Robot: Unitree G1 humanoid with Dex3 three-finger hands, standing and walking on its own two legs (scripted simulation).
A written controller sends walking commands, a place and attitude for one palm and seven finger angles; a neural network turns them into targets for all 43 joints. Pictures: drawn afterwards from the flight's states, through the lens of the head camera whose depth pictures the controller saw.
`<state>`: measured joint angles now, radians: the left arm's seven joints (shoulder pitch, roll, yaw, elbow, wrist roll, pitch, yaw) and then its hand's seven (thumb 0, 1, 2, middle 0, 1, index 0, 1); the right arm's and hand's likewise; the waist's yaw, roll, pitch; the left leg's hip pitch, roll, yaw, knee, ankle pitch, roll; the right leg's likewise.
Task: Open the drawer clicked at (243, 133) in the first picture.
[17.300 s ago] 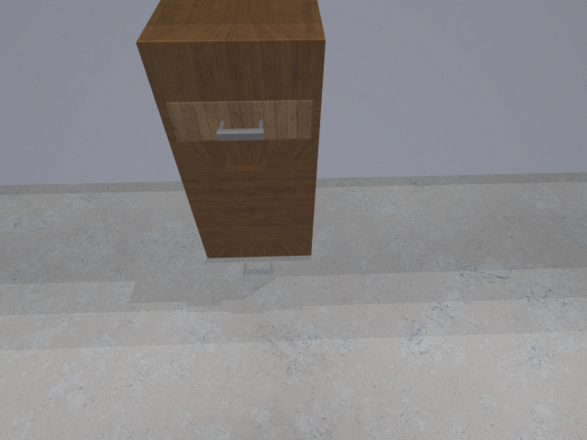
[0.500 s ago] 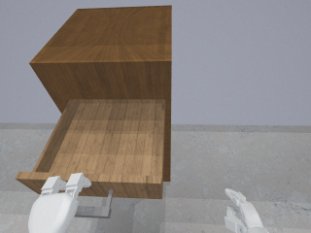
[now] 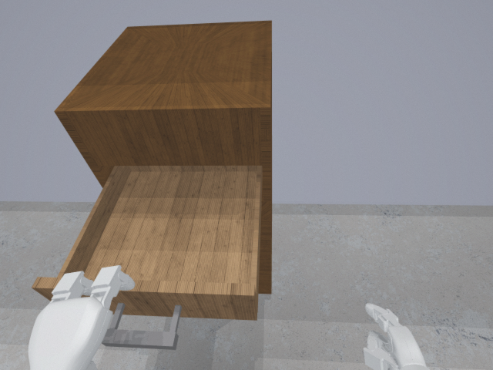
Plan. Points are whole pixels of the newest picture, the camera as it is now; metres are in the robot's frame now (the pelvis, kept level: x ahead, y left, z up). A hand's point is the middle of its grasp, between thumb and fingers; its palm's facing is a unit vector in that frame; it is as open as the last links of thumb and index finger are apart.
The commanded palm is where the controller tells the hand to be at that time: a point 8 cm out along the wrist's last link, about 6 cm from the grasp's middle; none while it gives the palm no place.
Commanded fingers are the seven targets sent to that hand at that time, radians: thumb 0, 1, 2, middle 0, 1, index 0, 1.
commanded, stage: lift the hand off the handle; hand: left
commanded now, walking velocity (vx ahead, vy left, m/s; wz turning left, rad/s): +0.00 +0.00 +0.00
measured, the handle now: (144, 325) +0.20 +0.22 -0.07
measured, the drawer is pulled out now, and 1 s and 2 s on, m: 0.30 0.30 0.30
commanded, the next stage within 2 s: draw the hand back to the body in 0.46 s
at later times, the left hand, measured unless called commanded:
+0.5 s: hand (88, 325) +0.16 +0.23 +0.08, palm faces +0.03 -0.15 -0.99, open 13.8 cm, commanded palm +0.14 +0.22 +0.13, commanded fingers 0.00 -0.50 0.30 -0.30 -1.20 -0.30 -1.20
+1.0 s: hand (74, 316) +0.16 +0.24 +0.10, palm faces +0.04 -0.13 -0.99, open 13.8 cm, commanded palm +0.14 +0.24 +0.16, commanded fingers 0.00 -0.50 0.30 -0.30 -1.20 -0.30 -1.20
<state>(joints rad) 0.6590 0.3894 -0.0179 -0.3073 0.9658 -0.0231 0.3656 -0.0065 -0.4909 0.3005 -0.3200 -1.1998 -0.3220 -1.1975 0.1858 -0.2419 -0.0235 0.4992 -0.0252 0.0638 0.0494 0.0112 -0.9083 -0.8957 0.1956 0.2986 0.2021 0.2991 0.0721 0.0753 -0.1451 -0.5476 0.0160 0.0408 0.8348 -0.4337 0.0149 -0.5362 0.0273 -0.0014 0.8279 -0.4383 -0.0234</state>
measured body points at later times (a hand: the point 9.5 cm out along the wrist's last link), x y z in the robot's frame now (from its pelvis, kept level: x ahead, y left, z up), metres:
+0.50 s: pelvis +0.01 +0.00 +0.01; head +0.01 -0.03 +0.46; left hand +0.15 +0.24 +0.13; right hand +0.22 -0.20 -0.07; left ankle -0.01 +0.11 -0.70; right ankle -0.01 -0.11 -0.70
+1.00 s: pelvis +0.01 +0.01 +0.02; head +0.01 -0.03 +0.47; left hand +0.16 +0.25 +0.15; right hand +0.22 -0.19 -0.07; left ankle -0.01 +0.11 -0.70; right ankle -0.01 -0.11 -0.70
